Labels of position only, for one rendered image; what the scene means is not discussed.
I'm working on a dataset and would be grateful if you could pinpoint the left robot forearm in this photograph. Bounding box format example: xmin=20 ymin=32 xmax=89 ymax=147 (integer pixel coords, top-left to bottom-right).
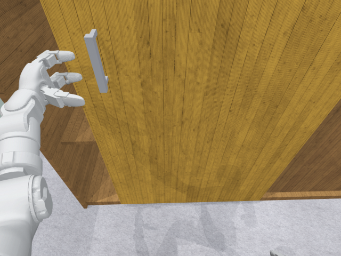
xmin=0 ymin=89 xmax=46 ymax=181

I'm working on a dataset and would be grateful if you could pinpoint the handle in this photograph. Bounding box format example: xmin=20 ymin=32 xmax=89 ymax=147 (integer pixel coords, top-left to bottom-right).
xmin=84 ymin=29 xmax=109 ymax=93

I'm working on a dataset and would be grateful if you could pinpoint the left robot hand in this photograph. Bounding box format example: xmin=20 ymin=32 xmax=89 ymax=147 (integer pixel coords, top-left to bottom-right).
xmin=19 ymin=50 xmax=85 ymax=108

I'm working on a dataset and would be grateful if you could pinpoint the left robot upper arm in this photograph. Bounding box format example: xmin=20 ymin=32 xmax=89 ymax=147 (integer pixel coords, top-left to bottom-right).
xmin=0 ymin=174 xmax=53 ymax=256

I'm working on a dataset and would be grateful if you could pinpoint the wardrobe door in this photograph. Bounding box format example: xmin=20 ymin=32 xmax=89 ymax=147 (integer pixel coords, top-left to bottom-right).
xmin=40 ymin=0 xmax=341 ymax=204
xmin=266 ymin=99 xmax=341 ymax=193

